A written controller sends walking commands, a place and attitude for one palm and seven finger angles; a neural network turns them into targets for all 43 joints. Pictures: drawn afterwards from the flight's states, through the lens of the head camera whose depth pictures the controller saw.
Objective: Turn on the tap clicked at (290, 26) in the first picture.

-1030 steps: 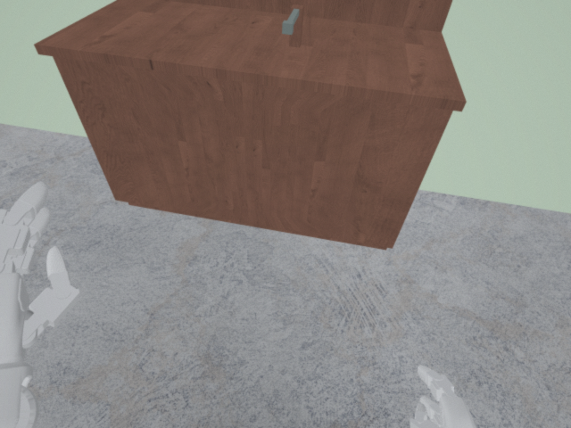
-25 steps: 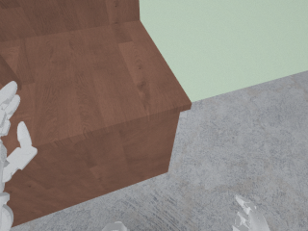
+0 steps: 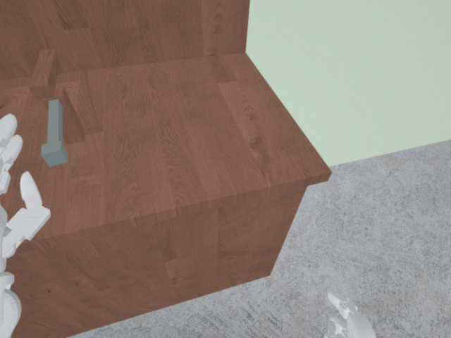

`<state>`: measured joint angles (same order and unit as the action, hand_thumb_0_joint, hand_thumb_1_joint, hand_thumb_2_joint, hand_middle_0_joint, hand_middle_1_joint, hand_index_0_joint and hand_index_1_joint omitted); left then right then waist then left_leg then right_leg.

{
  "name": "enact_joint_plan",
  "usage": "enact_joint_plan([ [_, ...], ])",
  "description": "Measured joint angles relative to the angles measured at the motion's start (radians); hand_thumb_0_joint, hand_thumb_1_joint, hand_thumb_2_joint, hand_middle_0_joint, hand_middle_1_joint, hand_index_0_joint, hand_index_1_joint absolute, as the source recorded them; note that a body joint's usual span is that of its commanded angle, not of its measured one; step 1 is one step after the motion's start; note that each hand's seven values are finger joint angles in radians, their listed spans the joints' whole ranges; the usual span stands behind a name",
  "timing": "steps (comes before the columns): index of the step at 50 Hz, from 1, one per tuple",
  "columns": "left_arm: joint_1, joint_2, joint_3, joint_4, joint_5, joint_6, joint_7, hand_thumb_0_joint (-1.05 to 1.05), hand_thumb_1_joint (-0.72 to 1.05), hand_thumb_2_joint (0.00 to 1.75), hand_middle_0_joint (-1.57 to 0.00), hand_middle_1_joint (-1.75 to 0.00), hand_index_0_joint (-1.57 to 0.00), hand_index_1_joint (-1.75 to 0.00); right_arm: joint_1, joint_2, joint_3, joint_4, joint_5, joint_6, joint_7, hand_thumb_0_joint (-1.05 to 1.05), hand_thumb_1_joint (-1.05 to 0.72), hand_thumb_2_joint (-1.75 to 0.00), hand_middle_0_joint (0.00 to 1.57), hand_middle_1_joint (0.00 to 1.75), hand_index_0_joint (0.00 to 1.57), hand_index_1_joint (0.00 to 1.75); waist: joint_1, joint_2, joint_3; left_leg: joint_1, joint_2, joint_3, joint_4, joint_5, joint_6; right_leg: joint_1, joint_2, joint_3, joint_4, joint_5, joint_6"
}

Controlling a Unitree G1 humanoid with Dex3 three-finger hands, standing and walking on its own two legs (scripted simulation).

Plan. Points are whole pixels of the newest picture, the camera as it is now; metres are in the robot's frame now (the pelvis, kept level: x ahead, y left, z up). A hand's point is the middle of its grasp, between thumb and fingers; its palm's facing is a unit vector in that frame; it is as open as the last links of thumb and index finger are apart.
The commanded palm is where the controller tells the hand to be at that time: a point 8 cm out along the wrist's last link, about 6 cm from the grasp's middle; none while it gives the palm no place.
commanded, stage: come to a stop and stand still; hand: left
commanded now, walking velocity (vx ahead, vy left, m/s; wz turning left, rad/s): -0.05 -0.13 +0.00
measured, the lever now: (55, 153) +0.34 +0.32 +0.15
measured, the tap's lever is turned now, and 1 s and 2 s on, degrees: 5 5 5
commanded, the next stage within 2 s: look again from close up in 1.20 s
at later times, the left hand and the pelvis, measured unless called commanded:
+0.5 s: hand (14, 196) +0.23 +0.29 +0.20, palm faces +0.50 -0.78 -0.37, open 7.4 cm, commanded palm +0.14 +0.28 +0.19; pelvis -0.02 +0.00 +0.01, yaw -1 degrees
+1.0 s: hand (25, 211) +0.22 +0.28 +0.17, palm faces +0.35 -0.88 -0.32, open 7.4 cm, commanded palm +0.16 +0.32 +0.19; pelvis -0.01 +0.05 +0.02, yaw -2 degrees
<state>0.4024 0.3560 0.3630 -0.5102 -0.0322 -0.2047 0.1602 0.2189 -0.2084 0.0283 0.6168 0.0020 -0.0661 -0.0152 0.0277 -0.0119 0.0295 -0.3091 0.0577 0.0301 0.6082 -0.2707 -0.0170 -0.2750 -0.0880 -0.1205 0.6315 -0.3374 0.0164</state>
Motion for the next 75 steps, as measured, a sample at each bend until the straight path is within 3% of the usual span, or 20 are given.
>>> enact_joint_plan([
  [2, -0.013, 0.006, 0.007, 0.009, -0.006, 0.008, 0.002, 0.01, 0.88, 0.90, -0.21, -0.30, -0.21, -0.30, -0.015, 0.006, -0.017, 0.006, 0.006, -0.006, -0.012, 0.01, -0.90, -0.90, 0.20, 0.30, 0.21, 0.30, -0.001, -0.014, 0.024, 0.010, -0.015, 0.019, 0.005, -0.012, -0.011, -0.013, -0.013, 0.032, 0.047, -0.031, 0.008],
  [6, -0.007, 0.018, 0.005, 0.024, -0.006, 0.037, -0.008, 0.01, 0.89, 0.90, -0.21, -0.30, -0.20, -0.30, -0.013, 0.042, -0.013, -0.003, 0.004, -0.022, -0.014, 0.01, -0.90, -0.90, 0.20, 0.30, 0.21, 0.30, -0.026, -0.039, 0.030, 0.023, -0.038, 0.026, -0.015, -0.016, 0.005, -0.003, 0.036, 0.096, 0.031, -0.047, -0.009],
  [10, 0.023, 0.018, -0.011, -0.024, -0.004, 0.040, -0.014, 0.01, 0.89, 0.90, -0.21, -0.30, -0.21, -0.30, -0.003, 0.056, 0.004, -0.009, 0.004, -0.037, -0.002, 0.01, -0.90, -0.90, 0.20, 0.30, 0.20, 0.30, -0.039, -0.013, 0.031, 0.031, -0.017, -0.003, -0.049, 0.006, -0.002, 0.046, 0.076, 0.092, -0.079, 0.034, -0.014],
  [18, 0.079, 0.035, 0.007, -0.016, -0.024, 0.036, -0.019, 0.01, 0.88, 0.90, -0.22, -0.30, -0.21, -0.30, -0.011, 0.047, 0.006, -0.017, 0.009, -0.028, -0.010, 0.01, -0.90, -0.90, 0.20, 0.30, 0.21, 0.30, -0.015, 0.017, -0.010, 0.039, 0.019, -0.003, -0.103, 0.039, -0.024, 0.063, 0.114, 0.092, -0.166, 0.085, -0.032],
  [20, -0.068, 0.095, 0.029, 0.088, 0.027, 0.019, -0.073, 0.01, 0.88, 0.90, -0.22, -0.31, -0.21, -0.30, 0.005, 0.035, -0.020, -0.010, -0.007, -0.062, -0.019, 0.01, -0.90, -0.90, 0.20, 0.30, 0.21, 0.30, 0.031, 0.019, 0.000, 0.015, 0.023, -0.013, -0.080, 0.052, -0.006, 0.057, 0.121, 0.081, -0.170, 0.095, -0.039],
  [22, -0.183, 0.116, 0.068, 0.189, 0.009, 0.006, -0.075, 0.01, 0.88, 0.90, -0.22, -0.31, -0.21, -0.30, -0.014, 0.016, -0.023, 0.001, 0.003, -0.064, -0.014, 0.01, -0.90, -0.90, 0.20, 0.30, 0.21, 0.30, 0.049, 0.011, 0.019, 0.022, 0.023, -0.013, -0.098, 0.056, -0.004, 0.044, 0.122, 0.085, -0.156, 0.100, -0.047],
  [25, -0.217, 0.062, 0.080, 0.229, -0.016, 0.027, -0.058, 0.01, 0.88, 0.90, -0.21, -0.30, -0.21, -0.30, -0.035, -0.017, -0.038, -0.019, 0.012, -0.072, -0.003, 0.01, -0.90, -0.90, 0.20, 0.30, 0.21, 0.30, 0.037, 0.018, 0.042, 0.035, 0.020, 0.007, -0.114, 0.072, -0.016, 0.040, 0.118, 0.106, -0.152, 0.112, -0.038],
  [30, -0.016, -0.051, -0.067, 0.097, -0.012, 0.035, -0.074, 0.01, 0.89, 0.90, -0.21, -0.30, -0.20, -0.30, -0.031, -0.042, -0.053, -0.061, 0.015, -0.078, 0.001, 0.01, -0.90, -0.90, 0.20, 0.30, 0.21, 0.30, -0.016, 0.027, 0.033, 0.042, 0.005, 0.026, -0.112, 0.059, 0.008, 0.047, 0.109, 0.136, -0.172, 0.130, -0.018],
  [34, 0.087, -0.010, -0.088, 0.041, -0.007, 0.025, -0.085, 0.01, 0.88, 0.90, -0.22, -0.30, -0.21, -0.30, -0.008, -0.018, -0.044, -0.070, 0.008, -0.068, -0.022, 0.01, -0.90, -0.90, 0.20, 0.30, 0.20, 0.30, -0.033, -0.014, 0.030, 0.051, -0.010, 0.024, -0.120, 0.070, 0.016, 0.051, 0.105, 0.154, -0.178, 0.134, -0.009],
  [39, 0.011, 0.056, 0.013, 0.063, -0.006, 0.018, -0.054, 0.01, 0.88, 0.90, -0.22, -0.31, -0.22, -0.30, 0.028, 0.010, -0.027, -0.059, 0.009, -0.072, -0.031, 0.01, -0.90, -0.90, 0.20, 0.30, 0.20, 0.30, -0.015, -0.050, 0.050, 0.057, -0.026, 0.020, -0.130, 0.073, 0.026, 0.061, 0.090, 0.150, -0.187, 0.133, -0.005],
  [42, -0.043, 0.047, 0.053, 0.065, -0.005, 0.007, -0.037, 0.01, 0.88, 0.90, -0.22, -0.31, -0.21, -0.30, 0.033, 0.020, -0.015, -0.038, 0.008, -0.087, -0.018, 0.01, -0.90, -0.90, 0.20, 0.30, 0.20, 0.30, -0.003, -0.047, 0.057, 0.057, -0.031, 0.015, -0.122, 0.066, 0.033, 0.074, 0.085, 0.144, -0.201, 0.138, 0.007],
  [47, -0.035, -0.012, 0.005, 0.034, 0.004, -0.006, -0.038, 0.01, 0.89, 0.90, -0.21, -0.30, -0.20, -0.30, 0.020, 0.036, 0.000, -0.016, 0.004, -0.102, 0.006, 0.01, -0.90, -0.90, 0.20, 0.30, 0.21, 0.30, 0.002, -0.035, 0.039, 0.063, -0.041, 0.018, -0.125, 0.056, 0.044, 0.091, 0.074, 0.147, -0.227, 0.141, 0.021],
  [51, -0.008, -0.022, -0.040, 0.048, 0.012, -0.001, -0.052, 0.01, 0.89, 0.90, -0.21, -0.30, -0.20, -0.30, -0.007, 0.049, 0.008, -0.020, 0.001, -0.096, 0.010, 0.01, -0.90, -0.90, 0.20, 0.30, 0.21, 0.30, -0.003, -0.029, 0.032, 0.070, -0.050, 0.023, -0.132, 0.052, 0.051, 0.096, 0.065, 0.151, -0.232, 0.136, 0.029],
  [58, -0.007, 0.016, -0.006, 0.052, -0.001, 0.015, -0.053, 0.01, 0.88, 0.90, -0.22, -0.30, -0.21, -0.30, -0.046, 0.053, 0.011, -0.043, 0.003, -0.080, 0.003, 0.01, -0.90, -0.90, 0.20, 0.30, 0.21, 0.30, 0.002, -0.032, 0.054, 0.074, -0.054, 0.019, -0.140, 0.052, 0.054, 0.105, 0.061, 0.147, -0.246, 0.137, 0.032],
  [64, -0.010, 0.002, -0.005, 0.012, -0.005, 0.011, -0.043, 0.01, 0.89, 0.90, -0.21, -0.30, -0.21, -0.30, -0.053, 0.032, -0.002, -0.045, 0.007, -0.071, 0.004, 0.01, -0.90, -0.90, 0.20, 0.30, 0.21, 0.30, 0.015, -0.030, 0.057, 0.079, -0.054, 0.016, -0.139, 0.044, 0.054, 0.114, 0.061, 0.144, -0.252, 0.133, 0.034],
  [75, 0.010, -0.003, -0.021, 0.040, -0.009, 0.038, -0.040, 0.01, 0.89, 0.90, -0.21, -0.30, -0.21, -0.30, -0.042, 0.019, -0.016, -0.050, 0.014, -0.038, -0.006, 0.01, -0.90, -0.90, 0.20, 0.30, 0.21, 0.30, -0.002, -0.017, 0.047, 0.091, -0.048, 0.013, -0.140, 0.036, 0.048, 0.128, 0.067, 0.140, -0.257, 0.127, 0.029],
])
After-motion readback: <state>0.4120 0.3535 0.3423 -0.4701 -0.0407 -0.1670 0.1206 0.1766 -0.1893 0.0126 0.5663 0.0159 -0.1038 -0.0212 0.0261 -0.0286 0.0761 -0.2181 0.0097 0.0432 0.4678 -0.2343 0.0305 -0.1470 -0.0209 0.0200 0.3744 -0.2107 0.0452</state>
